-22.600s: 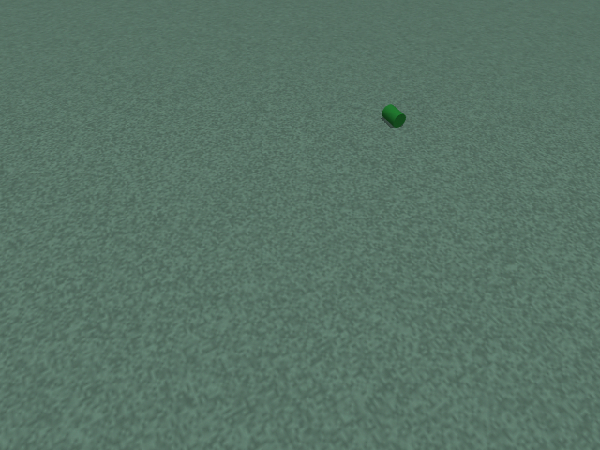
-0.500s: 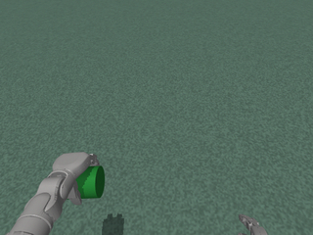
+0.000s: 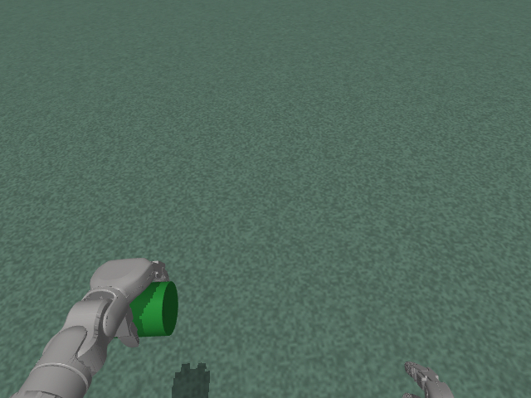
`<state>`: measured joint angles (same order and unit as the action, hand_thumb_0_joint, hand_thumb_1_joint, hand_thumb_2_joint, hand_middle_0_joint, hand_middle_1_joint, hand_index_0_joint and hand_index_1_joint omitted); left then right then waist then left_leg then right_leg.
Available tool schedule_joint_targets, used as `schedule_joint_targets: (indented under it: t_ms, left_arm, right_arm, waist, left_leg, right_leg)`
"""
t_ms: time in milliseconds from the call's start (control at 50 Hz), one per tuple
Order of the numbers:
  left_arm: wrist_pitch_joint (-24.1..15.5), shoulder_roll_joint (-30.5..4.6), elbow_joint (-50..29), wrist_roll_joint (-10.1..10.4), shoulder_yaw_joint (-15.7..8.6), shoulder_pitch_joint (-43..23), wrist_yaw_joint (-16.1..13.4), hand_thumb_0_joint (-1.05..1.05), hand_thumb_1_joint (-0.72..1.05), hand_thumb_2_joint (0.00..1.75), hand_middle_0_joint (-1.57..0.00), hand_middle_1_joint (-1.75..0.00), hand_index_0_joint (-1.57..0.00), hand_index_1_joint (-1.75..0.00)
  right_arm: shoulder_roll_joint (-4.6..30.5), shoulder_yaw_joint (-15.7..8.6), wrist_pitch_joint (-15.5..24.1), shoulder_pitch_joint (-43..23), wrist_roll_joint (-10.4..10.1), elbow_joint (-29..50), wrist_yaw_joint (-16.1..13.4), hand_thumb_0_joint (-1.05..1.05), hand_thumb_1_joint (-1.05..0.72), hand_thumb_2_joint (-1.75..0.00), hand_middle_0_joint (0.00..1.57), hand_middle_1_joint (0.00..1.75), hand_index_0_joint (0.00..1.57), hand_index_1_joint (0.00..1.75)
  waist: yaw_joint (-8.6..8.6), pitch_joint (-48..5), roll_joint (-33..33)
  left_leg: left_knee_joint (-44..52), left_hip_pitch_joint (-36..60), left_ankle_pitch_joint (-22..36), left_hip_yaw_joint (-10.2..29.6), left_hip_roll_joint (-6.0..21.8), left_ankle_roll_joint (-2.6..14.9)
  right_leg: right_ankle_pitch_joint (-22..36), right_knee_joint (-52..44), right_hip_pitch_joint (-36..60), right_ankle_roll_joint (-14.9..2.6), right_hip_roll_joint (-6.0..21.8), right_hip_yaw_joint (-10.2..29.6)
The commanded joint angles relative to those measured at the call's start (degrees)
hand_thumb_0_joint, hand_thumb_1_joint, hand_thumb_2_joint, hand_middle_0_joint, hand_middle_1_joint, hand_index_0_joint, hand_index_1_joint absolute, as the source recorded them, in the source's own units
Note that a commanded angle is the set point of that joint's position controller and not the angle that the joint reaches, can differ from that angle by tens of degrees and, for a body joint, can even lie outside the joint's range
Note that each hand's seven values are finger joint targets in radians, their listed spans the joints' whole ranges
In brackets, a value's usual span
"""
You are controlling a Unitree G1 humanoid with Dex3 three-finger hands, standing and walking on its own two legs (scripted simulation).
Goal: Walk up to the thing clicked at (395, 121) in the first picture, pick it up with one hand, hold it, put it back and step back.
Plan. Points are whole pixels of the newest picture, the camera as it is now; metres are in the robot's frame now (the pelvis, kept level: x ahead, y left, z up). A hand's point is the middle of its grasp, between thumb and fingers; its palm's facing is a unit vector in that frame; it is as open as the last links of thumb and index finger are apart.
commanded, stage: hold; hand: left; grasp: from above
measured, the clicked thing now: (136, 309) +0.30 +0.23 -0.06
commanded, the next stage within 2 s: crouch in 0.08 s
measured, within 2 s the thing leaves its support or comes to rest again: neither
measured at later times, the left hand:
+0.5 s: hand (139, 319) +0.29 +0.23 -0.07, palm faces -0.48 -0.03 -0.88, open 11.1 cm
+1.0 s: hand (174, 325) +0.37 +0.24 -0.31, palm faces -0.41 +0.03 -0.91, open 11.1 cm
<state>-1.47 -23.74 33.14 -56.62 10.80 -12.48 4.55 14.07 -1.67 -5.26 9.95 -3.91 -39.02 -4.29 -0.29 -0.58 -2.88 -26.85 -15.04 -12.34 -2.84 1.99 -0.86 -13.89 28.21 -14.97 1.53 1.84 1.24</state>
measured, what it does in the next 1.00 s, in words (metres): lowers itself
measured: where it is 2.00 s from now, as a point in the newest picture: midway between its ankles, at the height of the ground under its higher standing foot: outside the picture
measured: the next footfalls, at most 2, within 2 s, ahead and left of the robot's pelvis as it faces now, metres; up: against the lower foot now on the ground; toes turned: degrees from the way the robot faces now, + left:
none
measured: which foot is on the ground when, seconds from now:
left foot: down 0.00-1.00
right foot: down 0.00-1.00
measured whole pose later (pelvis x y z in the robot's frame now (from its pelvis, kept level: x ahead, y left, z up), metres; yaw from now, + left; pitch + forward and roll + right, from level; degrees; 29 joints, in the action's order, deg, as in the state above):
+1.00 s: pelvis -0.05 +0.01 -0.19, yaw +0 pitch +30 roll -3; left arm -3.5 -26.0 70.9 -67.2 3.3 -41.2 -20.0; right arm 14.1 -4.0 -0.9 15.0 2.8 -43.5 -1.5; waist 9.1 -11.1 -2.6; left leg -89.3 -87.3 -32.1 1.2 3.1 0.2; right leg -32.9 87.4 -84.5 2.5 0.9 0.4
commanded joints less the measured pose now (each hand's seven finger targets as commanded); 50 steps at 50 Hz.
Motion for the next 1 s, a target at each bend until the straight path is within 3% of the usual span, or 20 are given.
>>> schedule_joint_targets:
  t_ms: [0,120,160,180,240,280,300,380,440,540,580,640,660,720,820,860,920,940,980]
  left_arm:
    - [-0.5,-12.4,-11.7,0.4,-6.3,-17.8,-2.3,0.00,0.71,0.78,-1.08,-0.60,-1.08,-0.60]
    - [-0.8,-13.2,-11.8,-0.1,-6.9,-21.1,-3.6,0.00,0.68,0.77,-1.06,-0.61,-1.06,-0.61]
    - [-0.7,-12.5,-10.7,-0.3,-6.8,-18.7,-3.8,0.00,0.75,0.69,-1.06,-0.67,-1.10,-0.63]
    - [-0.9,-12.6,-12.3,0.1,-6.7,-20.2,-3.9,0.00,0.67,0.72,-0.98,-0.66,-1.02,-0.64]
    - [-0.8,-11.6,-9.2,-0.5,-6.1,-18.1,-4.0,0.00,0.67,0.78,-1.03,-0.63,-1.04,-0.63]
    - [-1.3,-11.3,-7.4,-0.4,-5.7,-17.9,-4.4,0.00,0.71,0.80,-1.06,-0.65,-1.07,-0.64]
    - [-1.7,-10.2,-5.8,-0.7,-5.1,-17.4,-4.6,0.00,0.70,0.81,-1.06,-0.63,-1.06,-0.63]
    - [-3.9,-9.6,0.2,-2.2,-5.2,-17.8,-8.1,0.00,0.72,0.81,-1.08,-0.63,-1.08,-0.63]
    - [-5.5,-11.2,2.7,-4.2,-6.4,-24.2,-12.4,0.00,0.70,0.79,-1.06,-0.64,-1.06,-0.64]
    - [-5.2,-9.4,12.5,-8.3,-5.3,-30.4,-20.2,0.00,0.75,0.83,-1.10,-0.68,-1.11,-0.68]
    - [-4.7,-9.3,16.6,-9.8,-5.2,-33.1,-22.8,0.00,0.76,0.84,-1.12,-0.68,-1.12,-0.68]
    - [-3.5,-8.8,21.7,-10.5,-5.1,-38.3,-25.7,0.00,0.78,0.86,-1.12,-0.70,-1.13,-0.69]
    - [-3.4,-10.3,22.2,-10.5,-6.0,-39.8,-26.4,0.00,0.78,0.85,-1.12,-0.71,-1.12,-0.70]
    - [-2.9,-9.7,26.6,-10.0,-5.7,-41.2,-27.1,0.00,0.75,0.86,-1.10,-0.67,-1.10,-0.68]
    - [-2.4,-13.2,26.2,-10.2,-7.9,-45.6,-27.7,0.00,0.72,0.83,-1.08,-0.65,-1.08,-0.65]
    - [-1.6,-13.7,27.7,-9.9,-8.7,-46.5,-27.7,0.00,0.72,0.82,-1.09,-0.63,-1.09,-0.64]
    - [-1.4,-16.6,28.0,-10.1,-10.6,-48.5,-27.2,0.00,0.69,0.82,-1.07,-0.63,-1.07,-0.63]
    - [-1.2,-15.3,30.5,-10.3,-10.1,-47.8,-26.9,0.00,0.70,0.83,-1.08,-0.63,-1.08,-0.63]
    - [-1.8,-17.5,29.3,-10.7,-11.3,-50.3,-26.6,0.00,0.70,0.81,-1.08,-0.60,-1.08,-0.61]
  right_arm:
    - [7.2,-2.2,2.4,-5.1,-0.1,8.3,-0.3,0.00,-0.90,-0.90,0.20,0.30,0.20,0.30]
    - [7.3,-2.1,2.4,-5.0,0.1,8.1,-0.4,0.00,-0.90,-0.90,0.20,0.30,0.20,0.30]
    - [7.2,-2.3,2.6,-4.8,0.1,7.9,-0.3,0.00,-0.92,-0.91,0.20,0.30,0.20,0.30]
    - [7.4,-2.4,2.6,-5.0,0.2,7.9,-0.3,0.00,-0.88,-0.89,0.20,0.30,0.20,0.30]
    - [7.3,-2.5,2.5,-4.1,0.1,7.4,-0.3,0.00,-0.89,-0.90,0.20,0.30,0.20,0.30]
    - [7.2,-2.3,2.4,-4.3,0.0,7.4,-0.3,0.00,-0.89,-0.90,0.20,0.30,0.20,0.30]
    - [7.2,-2.4,2.3,-3.7,0.1,7.3,-0.3,0.00,-0.89,-0.90,0.20,0.30,0.20,0.30]
    - [7.4,-2.6,1.8,-2.9,0.8,6.2,0.1,0.00,-0.89,-0.90,0.20,0.30,0.20,0.30]
    - [7.7,-3.0,1.6,-1.2,1.8,4.9,0.6,0.00,-0.89,-0.90,0.20,0.30,0.20,0.30]
    - [8.6,-4.3,2.0,3.4,3.1,2.5,1.9,0.00,-0.89,-0.90,0.20,0.30,0.20,0.30]
    - [8.9,-4.7,2.3,4.8,3.6,2.3,2.4,0.00,-0.89,-0.90,0.20,0.30,0.20,0.30]
    - [9.3,-5.1,3.1,6.3,4.2,1.9,2.8,0.00,-0.89,-0.90,0.20,0.30,0.20,0.30]
    - [9.5,-5.3,3.5,6.7,4.4,1.8,2.7,0.00,-0.90,-0.90,0.20,0.30,0.20,0.30]
    - [9.9,-5.6,4.4,7.7,4.9,1.4,2.4,0.00,-0.89,-0.90,0.20,0.30,0.20,0.30]
    - [10.5,-5.7,5.5,9.0,5.8,1.1,2.0,0.00,-0.89,-0.89,0.20,0.30,0.20,0.30]
    - [10.6,-5.8,5.8,9.3,6.1,0.8,1.9,0.00,-0.89,-0.90,0.20,0.30,0.20,0.30]
    - [10.9,-5.7,6.2,9.3,6.7,0.2,2.1,0.00,-0.89,-0.90,0.20,0.30,0.20,0.30]
    - [10.7,-5.5,6.4,9.7,6.8,0.0,2.3,0.00,-0.89,-0.90,0.20,0.30,0.20,0.30]
    - [11.0,-5.4,6.7,10.0,7.0,-0.2,2.5,0.00,-0.89,-0.90,0.20,0.30,0.20,0.30]
  waist:
    - [-0.19,-13.6,1.7]
    - [-0.13,-13.2,0.6]
    - [-0.40,-13.1,1.4]
    - [-0.44,-14.4,0.4]
    - [0.15,-13.6,2.6]
    - [0.17,-11.8,3.5]
    - [0.99,-11.2,4.3]
    - [1.57,-9.3,4.4]
    - [2.48,-13.0,2.8]
    - [4.71,-19.1,2.8]
    - [4.75,-22.4,1.2]
    - [5.74,-24.9,0.3]
    - [5.43,-26.7,-0.4]
    - [6.60,-29.4,-1.2]
    - [6.91,-37.6,-4.3]
    - [7.76,-39.1,-4.1]
    - [7.67,-40.6,-5.9]
    - [8.56,-40.4,-5.1]
    - [8.86,-41.3,-6.3]
  left_leg:
    - [2.5,8.2,9.8,0.1,-2.4,1.69]
    - [2.9,8.1,7.7,0.4,-2.3,1.35]
    - [2.8,7.9,8.1,0.4,-2.4,1.45]
    - [2.7,8.5,8.3,0.4,-2.5,1.33]
    - [2.0,7.7,10.3,0.3,-2.5,1.61]
    - [2.1,6.8,9.0,0.4,-2.6,1.60]
    - [1.8,6.1,7.7,0.3,-2.6,1.71]
    - [0.0,2.4,4.8,0.8,-2.5,1.31]
    - [-5.4,-0.8,5.0,0.9,-2.6,1.01]
    - [-18.0,-11.6,2.8,0.7,-2.6,0.75]
    - [-23.2,-16.4,2.6,0.9,-2.2,0.79]
    - [-29.3,-24.5,-0.5,1.3,-2.1,0.85]
    - [-31.3,-26.3,-1.4,1.4,-1.9,0.92]
    - [-36.2,-32.2,-5.3,2.4,-1.7,0.92]
    - [-44.9,-40.9,-8.3,3.6,-1.2,1.12]
    - [-47.6,-43.7,-9.1,4.4,-0.8,1.12]
    - [-51.3,-48.1,-11.1,5.1,-0.8,0.99]
    - [-53.1,-49.9,-11.2,5.1,-0.8,1.29]
    - [-55.3,-53.2,-13.9,5.5,-0.8,1.17]
  right_leg:
    - [8.8,-4.6,1.3,-1.76,-3.0,-1.1]
    - [6.4,-5.0,0.1,-1.98,-3.1,-1.2]
    - [7.0,-4.9,0.9,-1.97,-3.0,-1.2]
    - [7.1,-4.8,1.0,-1.99,-2.9,-1.1]
    - [9.4,-4.4,0.9,-1.66,-3.0,-1.3]
    - [8.1,-4.7,-0.2,-1.70,-2.9,-1.3]
    - [7.0,-4.7,-1.0,-1.64,-2.8,-1.1]
    - [3.8,-2.4,-4.9,-2.04,-2.8,-1.5]
    - [4.6,2.4,-9.7,-1.98,-2.7,-1.4]
    - [3.6,13.2,-20.2,-2.07,-2.7,-1.2]
    - [3.0,18.1,-25.3,-2.39,-2.8,-1.3]
    - [0.4,24.2,-32.0,-2.52,-2.9,-1.7]
    - [-0.6,26.2,-34.6,-2.66,-2.9,-1.8]
    - [-4.2,32.1,-41.1,-3.15,-3.2,-2.8]
    - [-6.9,42.0,-50.1,-3.61,-3.2,-3.3]
    - [-7.6,45.2,-53.8,-3.67,-3.2,-3.8]
    - [-9.6,49.9,-59.1,-3.80,-3.1,-4.0]
    - [-9.8,51.2,-61.1,-3.78,-3.1,-4.2]
    - [-12.0,53.8,-64.3,-3.91,-3.0,-4.3]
